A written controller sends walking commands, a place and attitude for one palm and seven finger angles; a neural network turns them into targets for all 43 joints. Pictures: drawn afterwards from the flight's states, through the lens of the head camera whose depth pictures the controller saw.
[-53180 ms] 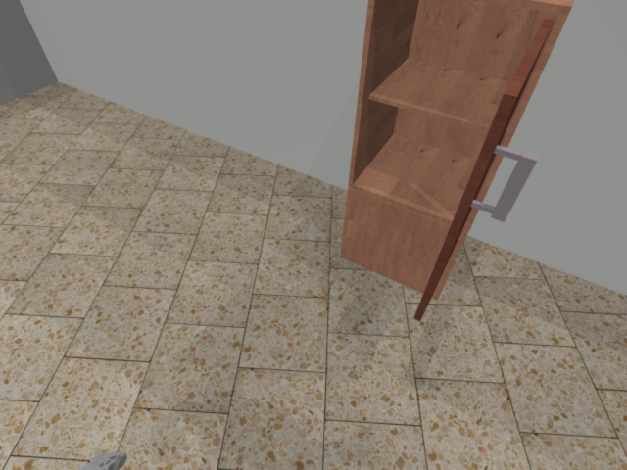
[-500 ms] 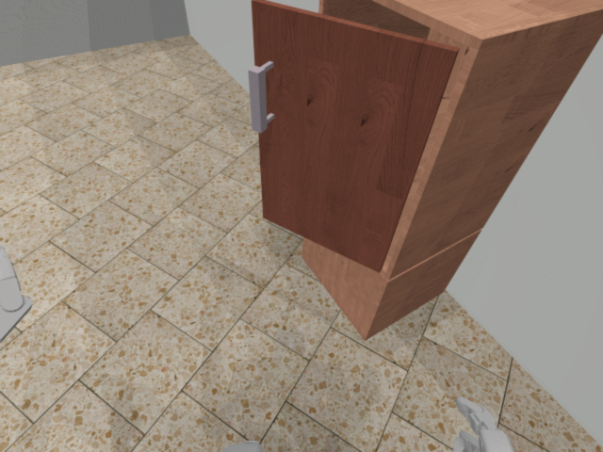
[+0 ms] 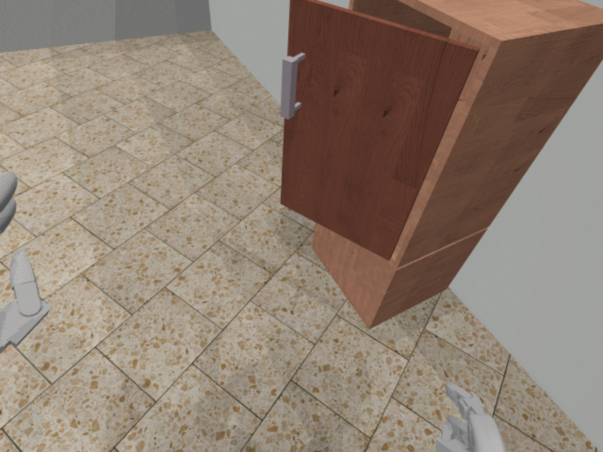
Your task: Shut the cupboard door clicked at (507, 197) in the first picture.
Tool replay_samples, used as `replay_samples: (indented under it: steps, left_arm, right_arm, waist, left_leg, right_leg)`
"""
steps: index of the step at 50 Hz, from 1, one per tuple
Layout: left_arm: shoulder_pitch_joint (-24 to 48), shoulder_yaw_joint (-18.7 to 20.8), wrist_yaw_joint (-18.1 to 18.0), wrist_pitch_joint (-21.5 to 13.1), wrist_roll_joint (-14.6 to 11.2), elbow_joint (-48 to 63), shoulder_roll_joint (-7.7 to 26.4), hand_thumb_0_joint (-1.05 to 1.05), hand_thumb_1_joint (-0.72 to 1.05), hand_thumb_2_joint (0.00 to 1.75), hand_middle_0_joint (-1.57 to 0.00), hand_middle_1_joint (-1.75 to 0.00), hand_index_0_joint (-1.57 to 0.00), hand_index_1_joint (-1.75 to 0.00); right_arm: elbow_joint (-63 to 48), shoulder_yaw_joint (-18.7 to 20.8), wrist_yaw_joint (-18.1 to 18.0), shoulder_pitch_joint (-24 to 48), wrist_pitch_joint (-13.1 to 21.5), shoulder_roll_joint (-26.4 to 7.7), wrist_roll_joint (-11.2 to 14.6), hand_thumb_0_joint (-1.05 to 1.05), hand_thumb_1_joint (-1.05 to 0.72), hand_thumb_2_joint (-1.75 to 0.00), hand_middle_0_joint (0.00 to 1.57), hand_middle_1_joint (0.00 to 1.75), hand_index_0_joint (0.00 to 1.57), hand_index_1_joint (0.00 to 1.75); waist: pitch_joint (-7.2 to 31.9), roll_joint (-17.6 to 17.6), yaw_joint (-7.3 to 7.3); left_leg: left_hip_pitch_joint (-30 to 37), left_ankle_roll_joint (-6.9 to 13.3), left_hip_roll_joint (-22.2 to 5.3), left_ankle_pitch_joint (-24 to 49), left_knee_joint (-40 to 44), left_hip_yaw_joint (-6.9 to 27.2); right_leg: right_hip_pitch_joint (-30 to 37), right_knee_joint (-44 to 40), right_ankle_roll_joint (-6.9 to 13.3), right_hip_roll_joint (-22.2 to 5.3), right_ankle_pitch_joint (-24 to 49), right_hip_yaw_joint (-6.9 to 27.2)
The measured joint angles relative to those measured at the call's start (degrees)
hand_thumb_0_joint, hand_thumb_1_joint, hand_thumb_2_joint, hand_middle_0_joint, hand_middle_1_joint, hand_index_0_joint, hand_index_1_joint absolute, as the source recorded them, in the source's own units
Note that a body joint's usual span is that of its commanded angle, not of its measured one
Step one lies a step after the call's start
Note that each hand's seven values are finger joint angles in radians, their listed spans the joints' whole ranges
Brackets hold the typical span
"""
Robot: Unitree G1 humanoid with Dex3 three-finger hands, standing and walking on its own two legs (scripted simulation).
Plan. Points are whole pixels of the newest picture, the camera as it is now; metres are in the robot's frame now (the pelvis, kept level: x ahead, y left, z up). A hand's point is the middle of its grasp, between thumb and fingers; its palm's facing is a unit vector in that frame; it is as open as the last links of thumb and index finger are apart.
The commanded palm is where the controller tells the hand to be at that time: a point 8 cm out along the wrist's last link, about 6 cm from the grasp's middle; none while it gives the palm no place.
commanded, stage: stop stepping back and stand still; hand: left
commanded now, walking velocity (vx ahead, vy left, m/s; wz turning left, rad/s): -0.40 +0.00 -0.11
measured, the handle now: (294, 85) +0.84 +0.12 +0.08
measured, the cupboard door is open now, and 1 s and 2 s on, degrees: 28 28 28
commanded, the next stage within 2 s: let the arm hang, fingers relaxed in 1.18 s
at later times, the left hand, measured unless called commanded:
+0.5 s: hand out of the picture +0.09 +0.27 +0.18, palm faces +0.44 -0.81 -0.38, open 7.4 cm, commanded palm +0.05 +0.30 +0.19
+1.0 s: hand out of the picture +0.11 +0.29 +0.16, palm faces +0.41 -0.80 -0.43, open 7.4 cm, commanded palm +0.07 +0.31 +0.19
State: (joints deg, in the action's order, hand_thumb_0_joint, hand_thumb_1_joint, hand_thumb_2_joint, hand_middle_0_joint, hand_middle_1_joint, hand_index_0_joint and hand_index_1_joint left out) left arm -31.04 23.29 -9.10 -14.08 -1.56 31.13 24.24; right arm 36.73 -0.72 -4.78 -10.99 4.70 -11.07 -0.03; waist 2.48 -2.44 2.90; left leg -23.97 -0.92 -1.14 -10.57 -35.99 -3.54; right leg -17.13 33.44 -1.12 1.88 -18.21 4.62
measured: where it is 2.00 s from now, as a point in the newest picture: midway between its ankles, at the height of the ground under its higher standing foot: outside the picture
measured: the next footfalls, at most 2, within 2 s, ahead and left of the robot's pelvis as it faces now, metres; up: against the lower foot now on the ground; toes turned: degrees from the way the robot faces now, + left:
right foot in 0.30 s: -0.10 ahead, -0.07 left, +0.00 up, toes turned -9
left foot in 0.52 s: -0.05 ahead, +0.13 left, +0.00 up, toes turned -3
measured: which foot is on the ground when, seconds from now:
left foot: down 0.00-0.30, up 0.32-0.50, down 0.52-1.00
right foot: down 0.00-0.02, up 0.04-0.28, down 0.30-1.00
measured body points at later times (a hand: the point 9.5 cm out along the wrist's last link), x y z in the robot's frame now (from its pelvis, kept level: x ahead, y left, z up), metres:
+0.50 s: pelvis -0.12 +0.02 +0.01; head -0.15 +0.04 +0.45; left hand +0.06 +0.32 +0.20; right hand -0.05 -0.26 -0.09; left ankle -0.09 +0.13 -0.72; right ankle -0.16 -0.09 -0.73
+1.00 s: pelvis -0.10 +0.03 +0.01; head -0.11 +0.03 +0.46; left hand +0.09 +0.33 +0.18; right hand +0.02 -0.22 -0.09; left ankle -0.09 +0.14 -0.73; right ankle -0.14 -0.07 -0.73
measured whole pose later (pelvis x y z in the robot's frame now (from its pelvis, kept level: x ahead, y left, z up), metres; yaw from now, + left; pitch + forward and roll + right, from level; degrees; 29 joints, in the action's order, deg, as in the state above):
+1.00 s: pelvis -0.10 +0.03 +0.01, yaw -6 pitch -1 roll +0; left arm -30.5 22.7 -10.5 -10.7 -1.9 22.6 22.1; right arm 38.6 -0.9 -4.3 -14.0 4.1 -12.0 0.4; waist 1.5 -0.2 1.3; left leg -14.4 0.8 -0.8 -16.1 -31.3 -3.0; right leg -11.0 30.4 1.6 0.7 -19.0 -3.3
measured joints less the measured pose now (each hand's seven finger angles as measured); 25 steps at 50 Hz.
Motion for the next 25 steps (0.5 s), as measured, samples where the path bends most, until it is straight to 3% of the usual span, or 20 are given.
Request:
replay_samples:
  steps: [2,5,8,11,13,15,17,19,22,25]
  left_arm:
    - [3.9,0.0,0.1,0.1,0.1,-1.1,0.7,0.01,0.89,0.9,-0.22,-0.3,-0.21,-0.31]
    - [7.4,1.6,0.4,0.4,-0.6,-3.8,2.1,0.01,0.89,0.9,-0.21,-0.3,-0.21,-0.31]
    - [5.9,2.5,1.0,1.7,-1.6,-4.1,2.0,0.01,0.89,0.9,-0.21,-0.3,-0.21,-0.31]
    - [0.9,1.9,1.1,3.0,-2.1,-1.6,1.2,0.01,0.89,0.9,-0.21,-0.3,-0.21,-0.31]
    - [-1.7,1.6,1.2,3.8,-2.1,0.2,1.5,0.02,0.89,0.9,-0.21,-0.3,-0.21,-0.31]
    - [-3.0,1.6,1.0,4.4,-1.9,1.6,2.0,0.02,0.89,0.9,-0.21,-0.3,-0.21,-0.31]
    - [-2.8,0.7,0.7,4.7,-1.8,1.9,1.3,0.02,0.89,0.9,-0.21,-0.3,-0.21,-0.31]
    - [-2.9,0.1,0.1,4.5,-1.8,1.3,1.2,0.01,0.89,0.9,-0.22,-0.3,-0.21,-0.31]
    - [-2.3,0.3,-0.9,3.8,-1.3,-1.4,0.6,0.01,0.89,0.9,-0.22,-0.3,-0.22,-0.31]
    - [0.9,0.2,-1.9,3.4,-0.3,-5.2,-0.4,0.01,0.89,0.9,-0.22,-0.3,-0.21,-0.31]
  right_arm:
    - [-0.2,0.3,-0.6,1.7,0.1,0.1,0.2,0.02,-0.9,-0.9,0.2,0.3,0.21,0.3]
    - [-1.5,0.5,0.1,4.8,0.5,1.2,-0.3,0.02,-0.9,-0.9,0.2,0.3,0.21,0.3]
    - [-3.7,0.2,1.4,4.8,1.4,1.8,-0.4,0.02,-0.9,-0.9,0.2,0.3,0.21,0.3]
    - [-5.5,-0.3,2.2,2.2,1.5,1.9,0.3,0.01,-0.9,-0.9,0.21,0.3,0.21,0.3]
    - [-6.0,-0.6,2.0,-0.1,1.3,2.0,0.4,0.01,-0.9,-0.9,0.21,0.3,0.21,0.3]
    - [-6.0,-0.7,1.9,-1.9,0.7,1.8,0.2,0.01,-0.9,-0.9,0.21,0.3,0.21,0.3]
    - [-3.9,-0.4,1.6,-2.7,-0.3,0.5,-0.3,0.01,-0.9,-0.9,0.21,0.3,0.21,0.3]
    - [-0.8,-0.2,1.3,-4.5,-1.2,-0.5,-0.4,0.01,-0.9,-0.9,0.21,0.3,0.21,0.3]
    - [2.1,0.2,0.6,-8.2,-1.9,-1.7,-0.2,0.02,-0.9,-0.9,0.21,0.3,0.21,0.3]
    - [3.5,1.1,-0.5,-10.8,-1.3,-3.3,-0.2,0.02,-0.9,-0.9,0.2,0.3,0.21,0.3]
  waist:
    - [-1.1,-0.2,-0.82]
    - [-3.7,-0.2,-1.25]
    - [-4.2,1.8,-2.25]
    - [-2.7,2.6,-3.05]
    - [-1.4,1.7,-3.73]
    - [-0.4,0.2,-3.91]
    - [-0.9,0.9,-3.29]
    - [0.0,0.5,-2.55]
    - [2.7,0.1,-2.3]
    - [3.8,1.1,-3.2]
  left_leg:
    - [0.9,2.9,0.7,-1.2,3.3,0.0]
    - [1.0,4.0,-0.4,1.8,5.3,-1.5]
    - [0.6,4.0,-2.9,4.3,6.9,-2.2]
    - [-0.2,3.7,-4.3,5.5,8.1,-3.2]
    - [-1.4,3.1,-3.8,4.1,8.0,-3.5]
    - [-3.9,1.7,-2.6,-0.6,6.0,-4.0]
    - [-6.1,0.3,-2.1,-6.2,-0.6,-1.9]
    - [-6.7,-0.2,-0.8,-7.3,-9.2,0.1]
    - [-3.7,0.2,-0.5,-7.6,-12.2,0.5]
    - [3.2,1.4,-1.6,-8.7,-3.5,0.2]
  right_leg:
    - [-1.4,0.7,-0.5,-0.4,1.4,-0.1]
    - [-4.5,6.9,-0.1,0.7,-3.4,-0.5]
    - [-5.1,12.2,0.1,2.0,-6.8,-3.2]
    - [-0.7,7.7,0.5,1.2,-6.4,-6.4]
    - [3.9,2.2,1.3,0.5,-7.0,-7.9]
    - [6.9,-3.7,3.4,-0.2,-7.8,-7.8]
    - [6.1,-3.7,4.3,0.0,-2.4,-7.8]
    - [6.3,-4.0,4.1,-0.4,-0.9,-7.2]
    - [6.8,-5.3,3.3,-1.1,-0.3,-6.7]
    - [6.3,-3.8,2.5,-1.6,-1.1,-7.9]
